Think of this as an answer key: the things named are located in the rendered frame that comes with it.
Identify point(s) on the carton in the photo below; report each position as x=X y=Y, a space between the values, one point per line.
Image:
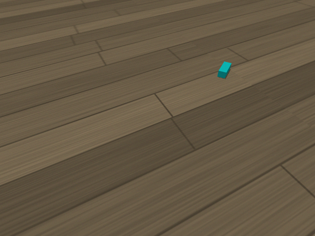
x=223 y=71

